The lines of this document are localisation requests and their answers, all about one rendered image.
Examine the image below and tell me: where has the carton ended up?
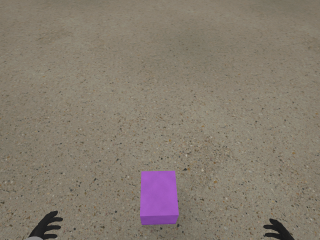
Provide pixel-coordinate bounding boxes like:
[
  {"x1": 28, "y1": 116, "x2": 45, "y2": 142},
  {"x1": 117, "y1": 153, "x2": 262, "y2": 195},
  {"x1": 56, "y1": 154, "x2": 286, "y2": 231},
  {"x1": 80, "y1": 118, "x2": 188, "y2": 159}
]
[{"x1": 140, "y1": 171, "x2": 179, "y2": 225}]

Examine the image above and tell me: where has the robot left hand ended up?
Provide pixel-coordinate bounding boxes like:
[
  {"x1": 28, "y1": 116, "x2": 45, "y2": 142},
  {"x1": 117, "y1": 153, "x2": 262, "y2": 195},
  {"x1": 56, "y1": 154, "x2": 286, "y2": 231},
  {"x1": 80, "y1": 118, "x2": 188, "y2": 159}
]
[{"x1": 28, "y1": 210, "x2": 63, "y2": 240}]

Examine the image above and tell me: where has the robot right hand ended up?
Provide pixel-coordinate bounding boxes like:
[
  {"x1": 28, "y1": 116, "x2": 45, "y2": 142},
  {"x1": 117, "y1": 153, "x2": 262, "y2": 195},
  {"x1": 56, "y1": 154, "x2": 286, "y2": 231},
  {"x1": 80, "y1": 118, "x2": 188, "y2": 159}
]
[{"x1": 263, "y1": 218, "x2": 295, "y2": 240}]

